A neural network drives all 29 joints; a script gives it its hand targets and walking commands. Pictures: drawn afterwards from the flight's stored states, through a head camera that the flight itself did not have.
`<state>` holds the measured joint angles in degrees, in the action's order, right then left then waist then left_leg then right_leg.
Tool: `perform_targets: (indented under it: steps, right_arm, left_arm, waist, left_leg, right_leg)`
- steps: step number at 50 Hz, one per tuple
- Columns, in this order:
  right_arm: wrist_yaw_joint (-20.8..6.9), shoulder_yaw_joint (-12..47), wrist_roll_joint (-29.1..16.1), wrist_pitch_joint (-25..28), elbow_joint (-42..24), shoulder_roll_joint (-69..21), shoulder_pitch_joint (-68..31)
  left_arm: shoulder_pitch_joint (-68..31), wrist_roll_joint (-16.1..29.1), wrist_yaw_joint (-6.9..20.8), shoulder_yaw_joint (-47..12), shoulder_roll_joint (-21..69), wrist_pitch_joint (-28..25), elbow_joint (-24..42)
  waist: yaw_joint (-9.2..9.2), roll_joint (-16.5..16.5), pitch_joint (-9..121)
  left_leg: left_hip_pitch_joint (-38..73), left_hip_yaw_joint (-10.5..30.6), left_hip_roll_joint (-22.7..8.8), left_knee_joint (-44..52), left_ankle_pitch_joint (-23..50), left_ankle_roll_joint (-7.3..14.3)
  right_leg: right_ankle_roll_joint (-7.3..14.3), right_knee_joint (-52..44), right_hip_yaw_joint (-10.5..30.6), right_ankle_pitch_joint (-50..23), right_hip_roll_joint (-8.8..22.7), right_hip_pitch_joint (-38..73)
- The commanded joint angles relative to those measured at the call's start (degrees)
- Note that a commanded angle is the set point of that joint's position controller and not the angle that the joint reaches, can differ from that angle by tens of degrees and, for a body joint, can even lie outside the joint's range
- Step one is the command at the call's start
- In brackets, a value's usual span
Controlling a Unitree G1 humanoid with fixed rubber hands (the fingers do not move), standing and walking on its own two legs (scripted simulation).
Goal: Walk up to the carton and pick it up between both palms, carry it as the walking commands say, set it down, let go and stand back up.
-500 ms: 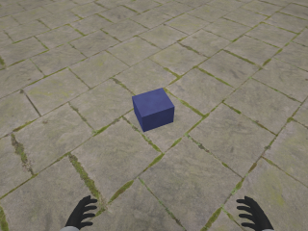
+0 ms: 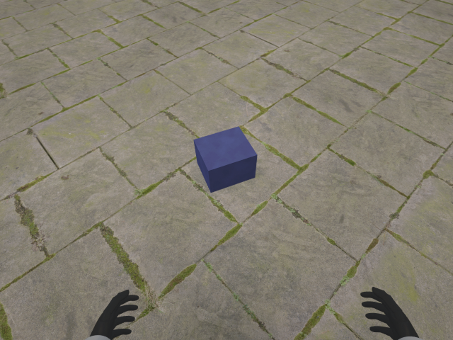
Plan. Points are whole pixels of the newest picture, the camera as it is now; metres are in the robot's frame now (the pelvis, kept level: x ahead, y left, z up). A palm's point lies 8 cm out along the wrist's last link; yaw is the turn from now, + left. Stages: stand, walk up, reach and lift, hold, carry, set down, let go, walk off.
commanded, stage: stand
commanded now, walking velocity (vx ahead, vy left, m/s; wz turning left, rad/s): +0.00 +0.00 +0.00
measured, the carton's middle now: (225, 159) +1.05 +0.08 -0.66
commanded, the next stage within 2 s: walk up in 1.28 s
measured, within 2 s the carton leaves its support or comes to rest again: neither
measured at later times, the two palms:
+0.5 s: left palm out of the picture +0.12 +0.25 -0.09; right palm (406, 339) +0.14 -0.27 -0.07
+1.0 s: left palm out of the picture +0.10 +0.26 -0.10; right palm out of the picture +0.13 -0.27 -0.07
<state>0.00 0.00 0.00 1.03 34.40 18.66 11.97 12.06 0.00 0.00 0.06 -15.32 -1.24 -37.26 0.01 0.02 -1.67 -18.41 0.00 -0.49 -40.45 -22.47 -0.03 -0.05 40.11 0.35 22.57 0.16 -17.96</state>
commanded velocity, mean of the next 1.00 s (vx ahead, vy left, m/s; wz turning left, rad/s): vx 0.00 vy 0.00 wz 0.00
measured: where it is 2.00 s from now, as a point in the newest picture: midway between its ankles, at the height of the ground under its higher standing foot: outside the picture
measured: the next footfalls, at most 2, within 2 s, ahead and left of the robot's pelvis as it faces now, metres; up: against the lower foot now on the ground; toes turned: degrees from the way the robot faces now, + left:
left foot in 1.74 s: +0.10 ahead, +0.15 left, +0.00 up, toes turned +5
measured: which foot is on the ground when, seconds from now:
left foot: down 0.00-1.00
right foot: down 0.00-1.00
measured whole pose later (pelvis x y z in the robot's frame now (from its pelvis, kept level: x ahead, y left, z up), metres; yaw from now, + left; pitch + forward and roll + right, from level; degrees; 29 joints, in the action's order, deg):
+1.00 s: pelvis -0.02 +0.00 +0.00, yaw +0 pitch -1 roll +0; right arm 0.0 0.0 0.0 1.2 34.4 19.5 12.0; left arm 12.1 0.0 0.0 0.1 -16.1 -1.4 -42.0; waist 0.0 0.0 -1.7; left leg -18.4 0.0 -0.5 -40.4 -20.8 0.0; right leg 0.0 40.1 0.4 21.0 0.2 -18.0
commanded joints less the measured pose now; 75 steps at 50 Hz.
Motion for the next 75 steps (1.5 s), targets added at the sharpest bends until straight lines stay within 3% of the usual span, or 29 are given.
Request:
perform_targets:
  steps: [1,6,8,9,10,13,14,15,16,17,19,20,24,27,30,32,34,36,43,44,48,49,51,53,57,60,73,74,75]
  right_arm:
    - [0.4,-5.0,1.3,2.2,-1.1,12.3,-3.7]
    - [0.3,-4.4,1.8,2.6,-0.6,12.8,-3.9]
    - [0.4,-4.4,1.5,2.5,-0.6,12.0,-3.2]
    - [0.4,-4.2,1.9,2.7,-0.4,12.2,-3.0]
    - [0.3,-4.6,2.0,2.5,-0.1,12.8,-2.8]
    - [0.7,-4.3,1.7,2.4,0.1,11.8,-3.4]
    - [0.6,-4.1,2.0,2.3,-0.6,12.3,-4.1]
    - [0.6,-4.1,1.3,2.4,-0.8,11.6,-4.6]
    - [0.7,-3.9,1.6,2.7,-0.2,11.4,-3.9]
    - [0.4,-4.4,1.5,2.5,-0.3,12.6,-3.7]
    - [0.5,-4.4,1.4,2.6,-1.0,12.3,-4.8]
    - [0.6,-4.3,1.2,2.5,-0.5,12.5,-2.9]
    - [0.5,-4.4,1.5,2.6,-0.3,12.2,-4.0]
    - [0.5,-4.3,1.5,2.7,0.3,12.4,-3.1]
    - [0.6,-3.7,1.2,2.4,0.5,12.3,-2.6]
    - [0.6,-4.0,1.7,2.6,-0.1,12.1,-4.3]
    - [0.7,-4.0,1.7,2.8,-0.1,12.4,-4.3]
    - [0.5,-4.3,1.3,2.6,0.1,13.2,-3.8]
    - [0.5,-4.7,1.3,2.7,0.9,13.3,-2.7]
    - [0.6,-4.4,1.2,2.2,0.3,12.4,-4.7]
    - [0.4,-4.3,1.7,2.8,0.8,12.8,-3.4]
    - [0.7,-4.3,1.4,2.9,0.3,12.6,-2.6]
    - [0.2,-4.6,1.6,2.7,0.8,13.7,-3.5]
    - [0.2,-4.0,1.0,2.7,0.7,12.3,-2.9]
    - [0.4,-4.3,1.2,2.5,0.9,13.4,-2.8]
    - [0.5,-4.0,1.1,2.3,1.8,12.7,-2.3]
    - [0.4,-4.0,1.4,2.5,2.1,13.9,-4.0]
    - [-1.4,-6.1,1.9,2.8,-1.5,17.2,1.8]
    - [-2.4,-6.6,2.8,2.5,-1.4,15.9,0.1]
  left_arm:
    - [-4.4,-0.8,-0.9,5.0,-15.3,-2.3,1.9]
    - [-3.8,-1.2,-0.7,4.8,-15.0,-2.2,2.0]
    - [-4.2,-1.1,-0.7,4.9,-15.4,-2.7,1.5]
    - [-3.2,-0.5,-0.7,4.8,-14.0,-2.9,2.2]
    - [-3.6,-0.4,-0.6,4.7,-15.1,-2.5,1.8]
    - [-3.7,-1.0,-0.7,4.9,-14.9,-2.2,0.9]
    - [-3.5,-0.5,-0.7,4.6,-15.2,-2.0,1.7]
    - [-3.9,-1.0,-0.9,4.6,-14.8,-2.1,1.5]
    - [-4.1,-0.9,-0.6,4.7,-15.7,-2.2,0.4]
    - [-3.7,-0.8,-0.5,4.8,-14.8,-2.4,1.6]
    - [-4.0,-1.0,-0.7,4.4,-15.2,-2.4,0.8]
    - [-3.7,-0.5,-0.5,5.1,-16.0,-2.4,0.0]
    - [-3.9,-0.8,-0.3,4.3,-14.5,-2.6,0.0]
    - [-3.6,-1.0,-0.4,4.8,-15.4,-2.4,-0.7]
    - [-3.8,-0.2,-0.5,4.2,-15.8,-2.3,-0.2]
    - [-3.6,-0.7,-0.6,4.4,-14.7,-2.3,-1.4]
    - [-4.2,-1.0,-0.4,4.3,-14.1,-2.4,-0.9]
    - [-3.6,-1.0,-0.3,4.7,-15.9,-2.3,-1.4]
    - [-4.3,-0.7,-0.3,5.4,-17.1,-2.3,-2.4]
    - [-4.4,-0.6,-0.3,4.7,-16.1,-2.1,-3.1]
    - [-3.8,-0.5,-0.1,3.9,-14.9,-2.5,-2.4]
    - [-4.5,-0.7,-0.1,4.3,-15.3,-2.6,-3.6]
    - [-4.0,-0.9,-0.1,4.2,-15.8,-2.7,-3.4]
    - [-4.0,-0.6,0.0,3.7,-15.7,-2.7,-3.0]
    - [-3.8,-1.0,-0.1,4.3,-16.7,-2.8,-3.3]
    - [-3.9,-0.5,-0.3,3.8,-15.6,-2.7,-3.3]
    - [-4.3,-0.7,-0.1,4.7,-16.9,-2.2,-3.9]
    - [5.4,-2.2,1.3,7.9,-23.0,-3.8,-1.4]
    - [7.5,-3.3,1.4,9.8,-27.2,-4.4,-2.7]
  waist:
    - [0.34,1.9,7.6]
    - [0.10,-0.6,7.2]
    - [-0.39,1.5,7.2]
    - [-0.02,-0.5,6.1]
    - [0.67,0.7,7.0]
    - [-0.42,0.2,7.0]
    - [0.59,-1.3,5.5]
    - [0.93,1.6,6.2]
    - [-0.61,3.3,5.4]
    - [0.65,1.6,5.1]
    - [-0.17,-1.1,5.5]
    - [-0.82,1.8,7.6]
    - [0.31,-0.3,5.2]
    - [-0.75,1.1,7.6]
    - [0.32,2.5,5.3]
    - [-0.09,-0.9,4.9]
    - [0.15,-0.5,5.6]
    - [0.94,1.2,4.8]
    - [-0.80,2.4,6.7]
    - [-0.43,-0.2,3.2]
    - [0.34,-0.8,3.0]
    - [0.10,2.9,4.2]
    - [0.15,0.6,3.9]
    - [0.02,2.9,5.0]
    - [-0.26,0.3,2.0]
    - [0.14,2.4,4.6]
    - [0.23,0.0,3.2]
    - [1.69,3.4,8.5]
    - [2.76,9.5,2.4]
  left_leg:
    - [3.7,3.7,-5.1,4.2,22.4,4.9]
    - [4.8,2.7,-5.5,5.3,19.8,4.9]
    - [4.2,3.2,-5.1,4.5,20.6,4.4]
    - [5.1,3.1,-5.4,5.6,19.8,5.1]
    - [4.2,3.9,-5.3,5.7,19.0,4.6]
    - [4.8,2.9,-4.7,4.7,16.5,5.2]
    - [3.7,3.3,-5.0,6.5,16.1,5.1]
    - [2.2,4.2,-5.5,5.5,14.9,4.9]
    - [2.8,4.1,-4.9,6.0,14.9,4.6]
    - [1.9,4.2,-5.7,6.8,14.6,4.7]
    - [3.0,3.8,-5.3,5.9,15.5,4.9]
    - [5.2,4.0,-5.2,6.3,17.5,4.7]
    - [3.7,3.9,-5.7,7.0,17.0,4.8]
    - [5.7,3.5,-5.6,5.4,17.8,4.5]
    - [3.1,5.0,-5.6,5.9,19.1,4.7]
    - [3.8,3.7,-5.2,6.7,16.3,4.5]
    - [3.3,4.9,-5.7,7.8,14.3,5.7]
    - [1.9,5.6,-6.3,7.8,16.0,4.8]
    - [4.2,3.9,-5.4,6.1,14.5,4.5]
    - [3.0,3.8,-5.1,7.3,13.4,4.6]
    - [2.0,4.3,-5.3,8.2,11.5,4.5]
    - [2.2,5.2,-5.6,8.7,12.2,4.5]
    - [3.8,3.9,-5.0,7.6,14.5,3.9]
    - [3.8,4.3,-5.2,7.1,11.8,4.2]
    - [2.1,4.0,-5.0,7.3,13.0,4.0]
    - [4.7,4.5,-5.5,8.1,13.9,4.2]
    - [3.1,4.7,-5.6,9.2,10.2,4.7]
    - [-2.6,6.2,-3.8,3.0,-12.1,7.0]
    - [-17.7,3.9,-0.3,-5.4,-16.7,5.2]
  right_leg:
    - [4.1,-4.3,4.3,-22.5,5.3,3.6]
    - [4.4,-5.8,5.1,-19.7,4.9,2.5]
    - [4.1,-5.4,3.6,-21.2,5.1,2.9]
    - [4.7,-5.6,4.9,-19.7,5.2,1.4]
    - [4.5,-5.6,3.9,-19.0,5.3,2.8]
    - [4.4,-6.6,5.1,-15.9,4.9,1.3]
    - [4.7,-6.3,5.1,-16.6,5.3,0.4]
    - [4.9,-6.0,4.9,-17.0,5.3,2.8]
    - [4.7,-6.1,5.3,-15.1,5.0,0.8]
    - [4.8,-6.7,5.1,-15.1,4.5,2.8]
    - [5.1,-7.3,6.4,-17.6,5.8,2.3]
    - [4.8,-6.4,5.4,-17.7,4.9,2.7]
    - [4.3,-6.8,4.7,-18.2,5.4,2.5]
    - [4.4,-7.1,5.7,-18.8,5.2,2.6]
    - [4.8,-6.3,5.1,-20.5,5.6,3.7]
    - [4.2,-7.3,5.1,-15.6,4.6,2.2]
    - [4.9,-8.1,5.8,-15.5,5.5,3.1]
    - [4.8,-7.8,4.7,-16.2,5.2,4.7]
    - [4.6,-6.7,5.1,-14.6,4.8,1.8]
    - [4.4,-8.8,5.2,-11.3,4.6,-0.4]
    - [4.8,-9.5,6.2,-10.3,5.1,0.8]
    - [4.6,-8.8,5.5,-10.6,4.6,2.1]
    - [4.4,-8.0,4.7,-11.8,4.6,0.2]
    - [4.7,-9.0,6.5,-11.9,5.7,1.0]
    - [4.9,-9.5,7.1,-13.3,5.3,-0.2]
    - [4.8,-9.7,6.3,-13.2,5.3,1.3]
    - [4.0,-10.5,5.7,-11.2,4.9,1.4]
    - [7.7,-12.8,10.8,14.5,7.4,5.1]
    - [11.0,-21.3,24.9,34.3,13.4,8.8]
